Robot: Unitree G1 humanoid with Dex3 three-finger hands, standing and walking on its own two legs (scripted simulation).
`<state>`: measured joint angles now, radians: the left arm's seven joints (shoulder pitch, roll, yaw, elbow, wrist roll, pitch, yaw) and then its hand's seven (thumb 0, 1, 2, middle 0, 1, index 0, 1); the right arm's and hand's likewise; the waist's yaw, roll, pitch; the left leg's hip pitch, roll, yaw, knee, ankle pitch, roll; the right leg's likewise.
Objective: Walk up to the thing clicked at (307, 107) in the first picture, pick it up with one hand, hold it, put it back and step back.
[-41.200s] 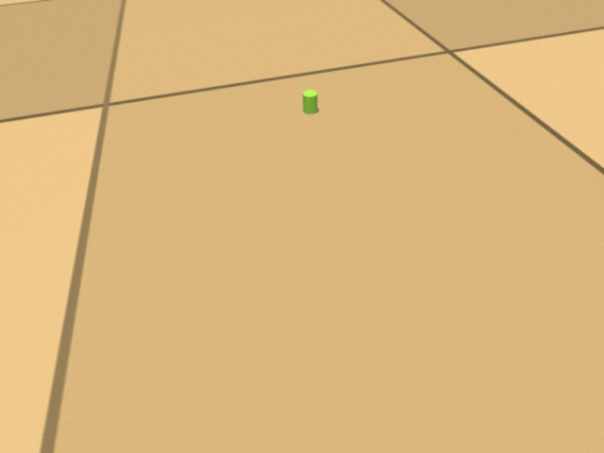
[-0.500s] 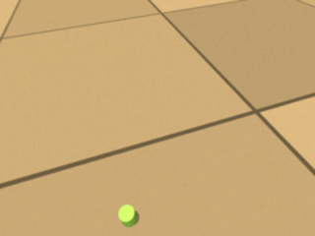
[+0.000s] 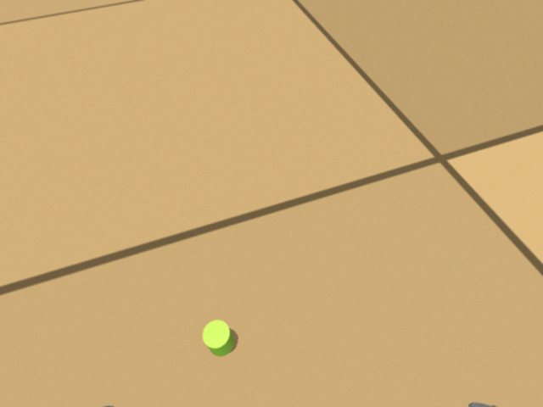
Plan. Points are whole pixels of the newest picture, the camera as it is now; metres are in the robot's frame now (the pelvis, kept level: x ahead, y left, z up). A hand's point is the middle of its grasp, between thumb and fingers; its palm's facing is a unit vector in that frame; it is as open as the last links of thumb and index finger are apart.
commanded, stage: step back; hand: left
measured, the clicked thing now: (219, 338) +0.40 +0.23 -0.71
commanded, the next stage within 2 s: none
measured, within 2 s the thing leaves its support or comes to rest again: neither
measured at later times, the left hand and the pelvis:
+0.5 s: hand out of the picture +0.04 +0.31 -0.18, palm faces -0.05 -0.93 -0.37, open 7.4 cm; pelvis -0.11 +0.05 -0.02, yaw -1 degrees
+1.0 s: hand out of the picture -0.11 +0.31 -0.15, palm faces -0.03 -0.92 -0.40, open 7.4 cm; pelvis -0.24 +0.06 -0.02, yaw +0 degrees
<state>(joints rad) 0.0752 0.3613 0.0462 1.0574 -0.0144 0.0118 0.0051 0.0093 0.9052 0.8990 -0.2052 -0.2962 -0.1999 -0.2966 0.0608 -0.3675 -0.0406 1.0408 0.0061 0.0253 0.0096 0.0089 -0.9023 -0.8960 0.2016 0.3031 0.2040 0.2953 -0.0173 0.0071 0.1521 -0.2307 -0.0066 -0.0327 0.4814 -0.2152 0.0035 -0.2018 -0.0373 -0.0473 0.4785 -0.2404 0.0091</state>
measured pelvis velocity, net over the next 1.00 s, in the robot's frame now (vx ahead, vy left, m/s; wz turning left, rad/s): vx -0.24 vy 0.06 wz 0.00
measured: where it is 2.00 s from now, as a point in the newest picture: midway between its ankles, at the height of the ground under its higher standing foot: outside the picture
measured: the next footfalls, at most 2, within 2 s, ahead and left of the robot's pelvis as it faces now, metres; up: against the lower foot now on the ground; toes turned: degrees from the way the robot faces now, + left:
left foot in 0.26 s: -0.04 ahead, +0.15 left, +0.00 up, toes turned -1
right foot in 0.68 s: -0.13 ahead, -0.09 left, +0.00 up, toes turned +0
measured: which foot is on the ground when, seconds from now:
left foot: down 0.00-0.10, up 0.12-0.24, down 0.26-0.70, up 0.72-1.00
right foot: down 0.00-0.26, up 0.28-0.66, down 0.68-1.00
